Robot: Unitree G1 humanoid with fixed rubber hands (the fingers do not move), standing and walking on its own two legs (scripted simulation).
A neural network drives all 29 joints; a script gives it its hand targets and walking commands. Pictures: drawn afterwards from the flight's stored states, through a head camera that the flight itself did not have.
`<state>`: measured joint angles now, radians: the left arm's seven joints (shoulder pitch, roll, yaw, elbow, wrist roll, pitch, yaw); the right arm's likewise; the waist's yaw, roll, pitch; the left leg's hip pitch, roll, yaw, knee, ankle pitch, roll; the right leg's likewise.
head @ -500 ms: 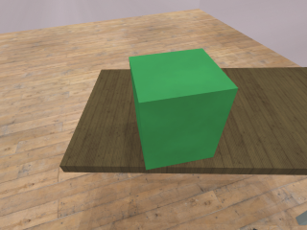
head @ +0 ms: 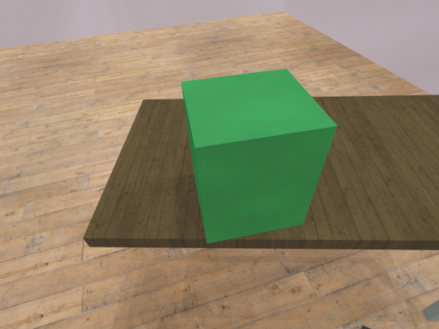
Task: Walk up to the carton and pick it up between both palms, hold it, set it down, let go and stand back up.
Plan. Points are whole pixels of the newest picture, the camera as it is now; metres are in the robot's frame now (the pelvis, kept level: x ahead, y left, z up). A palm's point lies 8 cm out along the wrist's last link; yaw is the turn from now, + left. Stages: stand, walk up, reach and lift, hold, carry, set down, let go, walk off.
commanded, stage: stand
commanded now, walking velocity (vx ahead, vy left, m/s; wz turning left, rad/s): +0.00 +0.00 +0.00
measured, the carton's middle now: (246, 157) +0.46 -0.03 +0.07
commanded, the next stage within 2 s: none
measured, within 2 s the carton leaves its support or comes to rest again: neither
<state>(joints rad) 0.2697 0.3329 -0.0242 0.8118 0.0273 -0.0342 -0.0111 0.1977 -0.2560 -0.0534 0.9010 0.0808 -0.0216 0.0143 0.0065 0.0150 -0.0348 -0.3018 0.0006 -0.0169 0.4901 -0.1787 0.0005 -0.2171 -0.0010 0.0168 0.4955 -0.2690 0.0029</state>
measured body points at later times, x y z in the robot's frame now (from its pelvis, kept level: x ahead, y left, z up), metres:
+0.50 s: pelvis +0.00 +0.00 +0.00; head -0.01 +0.00 +0.45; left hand +0.09 +0.28 -0.11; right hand +0.11 -0.27 -0.12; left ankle +0.05 +0.12 -0.74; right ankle +0.00 -0.13 -0.74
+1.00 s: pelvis +0.00 +0.00 +0.00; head -0.01 +0.00 +0.45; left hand +0.09 +0.28 -0.11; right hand +0.11 -0.27 -0.12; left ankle +0.05 +0.12 -0.74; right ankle +0.00 -0.13 -0.74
